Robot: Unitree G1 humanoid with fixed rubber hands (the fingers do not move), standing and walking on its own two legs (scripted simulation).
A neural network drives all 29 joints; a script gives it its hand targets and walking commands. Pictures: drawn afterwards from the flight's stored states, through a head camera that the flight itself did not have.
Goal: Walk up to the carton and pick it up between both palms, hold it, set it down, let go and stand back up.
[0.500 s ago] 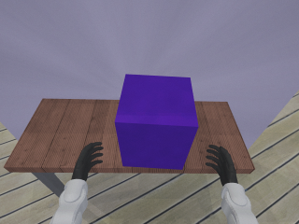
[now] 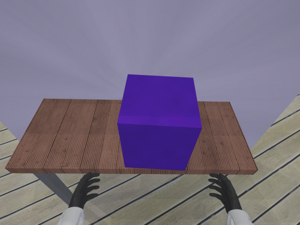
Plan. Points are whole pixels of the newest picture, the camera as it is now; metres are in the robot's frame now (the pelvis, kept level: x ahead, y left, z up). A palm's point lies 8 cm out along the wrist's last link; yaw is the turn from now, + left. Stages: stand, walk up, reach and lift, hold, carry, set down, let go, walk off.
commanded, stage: set down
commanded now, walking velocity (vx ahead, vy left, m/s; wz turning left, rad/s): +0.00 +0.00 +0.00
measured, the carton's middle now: (157, 124) +0.41 -0.01 +0.00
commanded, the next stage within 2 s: let go in 0.58 s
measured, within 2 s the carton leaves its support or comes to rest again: neither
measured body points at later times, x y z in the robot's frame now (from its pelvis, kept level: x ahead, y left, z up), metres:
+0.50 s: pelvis +0.01 +0.00 +0.00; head +0.01 +0.01 +0.45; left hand +0.16 +0.23 -0.09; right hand +0.17 -0.21 -0.09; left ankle -0.02 +0.12 -0.75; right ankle +0.01 -0.12 -0.75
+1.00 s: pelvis +0.01 +0.00 +0.00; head +0.01 +0.01 +0.45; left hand +0.17 +0.22 -0.09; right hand +0.16 -0.23 -0.09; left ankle -0.02 +0.12 -0.75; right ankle +0.01 -0.12 -0.75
